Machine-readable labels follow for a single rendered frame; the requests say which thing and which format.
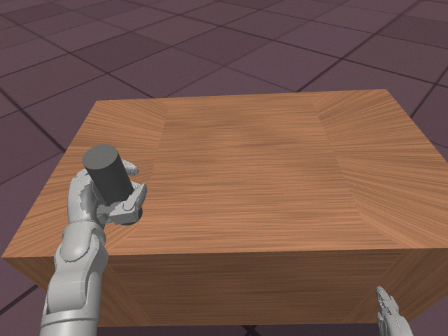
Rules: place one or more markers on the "can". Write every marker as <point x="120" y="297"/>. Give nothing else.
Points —
<point x="108" y="173"/>

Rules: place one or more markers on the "left robot arm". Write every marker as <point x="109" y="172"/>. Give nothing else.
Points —
<point x="72" y="303"/>

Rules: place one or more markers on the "right robot hand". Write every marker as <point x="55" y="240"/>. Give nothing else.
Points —
<point x="389" y="321"/>

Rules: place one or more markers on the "left robot hand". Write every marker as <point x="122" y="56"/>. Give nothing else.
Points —
<point x="85" y="202"/>

